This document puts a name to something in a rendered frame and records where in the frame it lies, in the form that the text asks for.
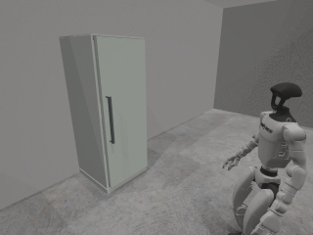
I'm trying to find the left robot forearm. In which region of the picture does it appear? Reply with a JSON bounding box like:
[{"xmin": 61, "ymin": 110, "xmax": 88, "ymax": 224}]
[{"xmin": 270, "ymin": 167, "xmax": 306, "ymax": 217}]

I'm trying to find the right robot hand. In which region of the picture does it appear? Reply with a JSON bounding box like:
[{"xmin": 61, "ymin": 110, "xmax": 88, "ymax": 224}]
[{"xmin": 222, "ymin": 153, "xmax": 241, "ymax": 170}]

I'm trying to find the right robot upper arm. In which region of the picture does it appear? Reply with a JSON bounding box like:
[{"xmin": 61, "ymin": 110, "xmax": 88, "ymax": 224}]
[{"xmin": 253, "ymin": 111, "xmax": 275, "ymax": 143}]

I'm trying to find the left robot hand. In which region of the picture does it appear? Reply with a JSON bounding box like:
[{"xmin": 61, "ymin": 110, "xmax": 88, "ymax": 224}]
[{"xmin": 250, "ymin": 211, "xmax": 282, "ymax": 235}]

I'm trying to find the robot head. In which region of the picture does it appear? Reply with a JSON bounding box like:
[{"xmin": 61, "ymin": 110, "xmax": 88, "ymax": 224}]
[{"xmin": 269, "ymin": 82, "xmax": 302, "ymax": 122}]

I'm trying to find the right robot forearm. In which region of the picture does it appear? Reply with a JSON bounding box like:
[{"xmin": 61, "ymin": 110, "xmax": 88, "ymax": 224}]
[{"xmin": 236, "ymin": 135, "xmax": 259, "ymax": 158}]

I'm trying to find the fridge door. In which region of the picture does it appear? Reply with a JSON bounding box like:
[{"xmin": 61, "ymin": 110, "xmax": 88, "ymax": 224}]
[{"xmin": 93, "ymin": 36, "xmax": 148, "ymax": 188}]

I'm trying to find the right robot thigh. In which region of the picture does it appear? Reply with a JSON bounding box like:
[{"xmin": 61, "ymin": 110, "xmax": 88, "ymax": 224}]
[{"xmin": 232, "ymin": 166, "xmax": 257, "ymax": 215}]

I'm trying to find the handle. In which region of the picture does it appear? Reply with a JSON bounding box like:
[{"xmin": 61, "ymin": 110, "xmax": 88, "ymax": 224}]
[{"xmin": 106, "ymin": 96, "xmax": 115, "ymax": 144}]

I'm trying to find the left robot upper arm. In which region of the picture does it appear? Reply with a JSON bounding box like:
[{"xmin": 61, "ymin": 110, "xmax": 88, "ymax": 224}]
[{"xmin": 283, "ymin": 123, "xmax": 307, "ymax": 177}]

